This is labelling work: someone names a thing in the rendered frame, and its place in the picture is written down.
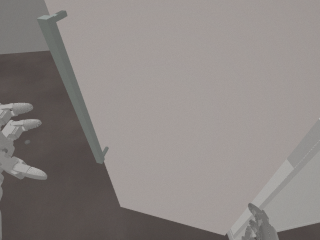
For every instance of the fridge door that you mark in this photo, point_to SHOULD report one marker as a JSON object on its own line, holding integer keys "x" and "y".
{"x": 198, "y": 101}

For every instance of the handle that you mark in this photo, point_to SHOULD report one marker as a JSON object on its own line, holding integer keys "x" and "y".
{"x": 58, "y": 51}

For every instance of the robot left hand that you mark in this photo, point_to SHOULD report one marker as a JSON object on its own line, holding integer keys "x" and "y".
{"x": 11, "y": 132}

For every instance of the robot right hand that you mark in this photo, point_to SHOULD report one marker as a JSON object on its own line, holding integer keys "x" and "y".
{"x": 262, "y": 229}

